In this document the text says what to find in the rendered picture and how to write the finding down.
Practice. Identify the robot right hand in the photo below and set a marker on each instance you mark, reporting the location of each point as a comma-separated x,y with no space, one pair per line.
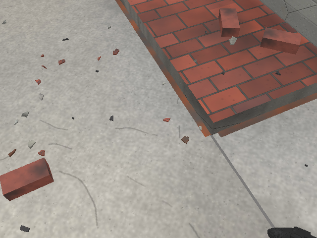
288,232

